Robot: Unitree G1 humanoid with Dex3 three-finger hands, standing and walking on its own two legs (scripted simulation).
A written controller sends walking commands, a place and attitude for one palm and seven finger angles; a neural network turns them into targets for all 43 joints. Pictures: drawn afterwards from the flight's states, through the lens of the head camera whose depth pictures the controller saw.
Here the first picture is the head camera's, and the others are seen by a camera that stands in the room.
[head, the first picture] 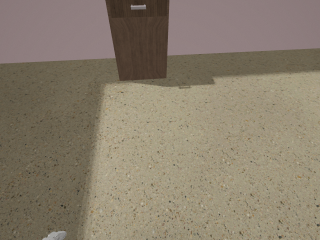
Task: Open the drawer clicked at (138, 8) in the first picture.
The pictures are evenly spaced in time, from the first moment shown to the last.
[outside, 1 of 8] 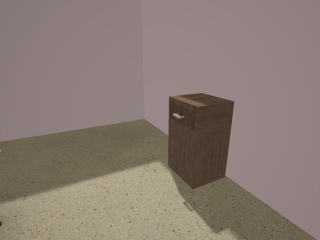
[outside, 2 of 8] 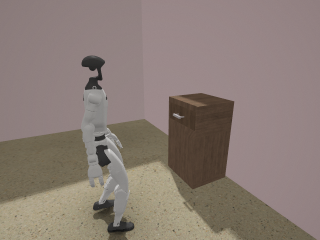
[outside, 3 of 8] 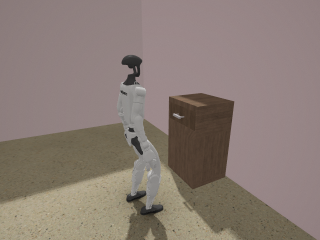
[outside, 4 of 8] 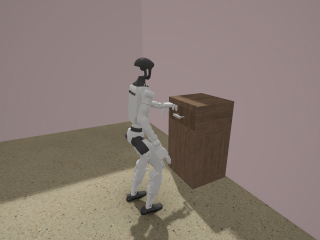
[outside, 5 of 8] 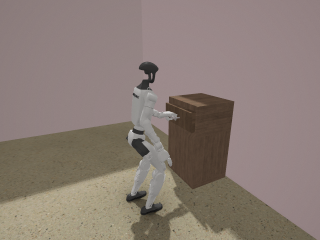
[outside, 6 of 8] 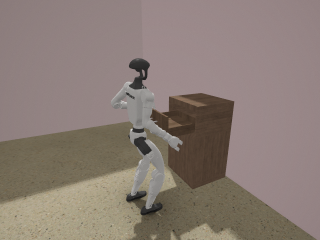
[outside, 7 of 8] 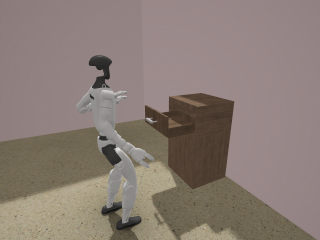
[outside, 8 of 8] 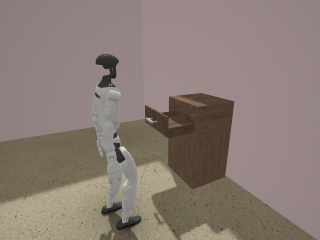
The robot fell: no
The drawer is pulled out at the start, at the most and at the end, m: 0.00 0.30 0.30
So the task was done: yes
